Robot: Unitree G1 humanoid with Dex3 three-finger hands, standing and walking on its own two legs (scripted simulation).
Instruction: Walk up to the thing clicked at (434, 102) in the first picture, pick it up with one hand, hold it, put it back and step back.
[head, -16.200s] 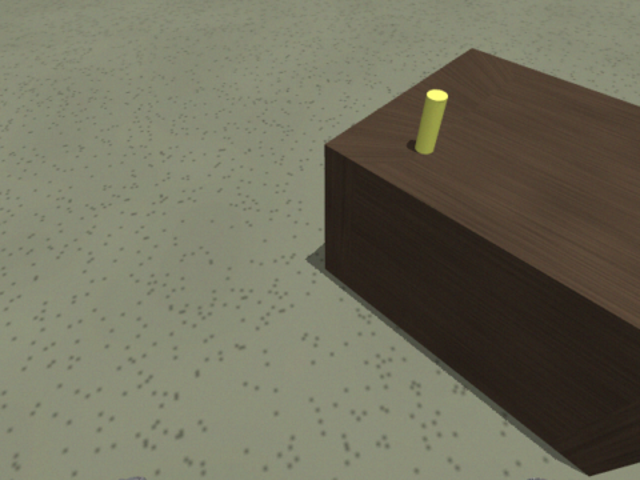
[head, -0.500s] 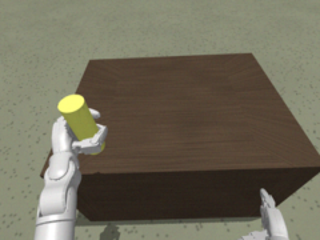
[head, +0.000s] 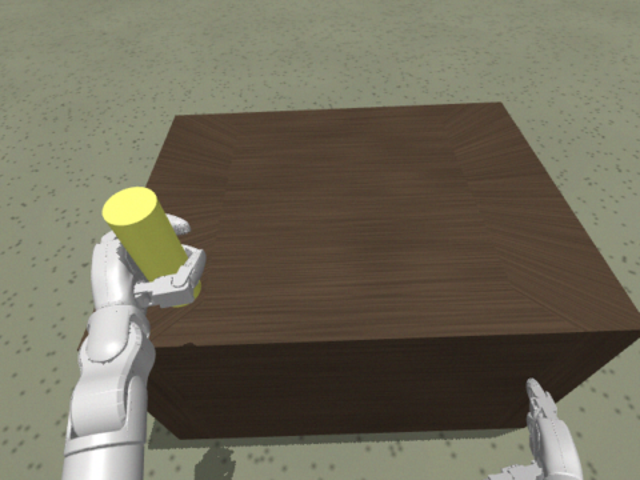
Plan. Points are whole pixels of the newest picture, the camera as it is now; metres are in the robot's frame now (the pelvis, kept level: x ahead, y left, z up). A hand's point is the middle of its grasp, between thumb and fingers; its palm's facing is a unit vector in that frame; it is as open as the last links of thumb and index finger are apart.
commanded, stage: hold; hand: left
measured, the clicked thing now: (159, 253) +0.32 +0.19 +0.15
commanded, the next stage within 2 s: crouch in 1.40 s
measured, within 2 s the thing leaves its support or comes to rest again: neither
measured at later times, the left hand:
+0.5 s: hand (181, 250) +0.33 +0.17 +0.14, palm faces +0.20 -0.98 +0.02, open 6.7 cm
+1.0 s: hand (180, 240) +0.34 +0.17 +0.15, palm faces +0.20 -0.98 +0.03, open 6.7 cm
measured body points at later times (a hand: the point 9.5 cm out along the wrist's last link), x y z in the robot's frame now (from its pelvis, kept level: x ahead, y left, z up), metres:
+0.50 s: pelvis +0.00 +0.00 +0.00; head +0.00 +0.00 +0.45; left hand +0.32 +0.23 +0.14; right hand +0.16 -0.26 -0.06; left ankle +0.00 +0.13 -0.72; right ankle -0.02 -0.14 -0.72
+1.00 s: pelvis +0.00 +0.00 +0.01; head -0.01 -0.01 +0.46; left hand +0.32 +0.22 +0.15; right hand +0.16 -0.26 -0.06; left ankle +0.00 +0.13 -0.72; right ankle -0.02 -0.14 -0.72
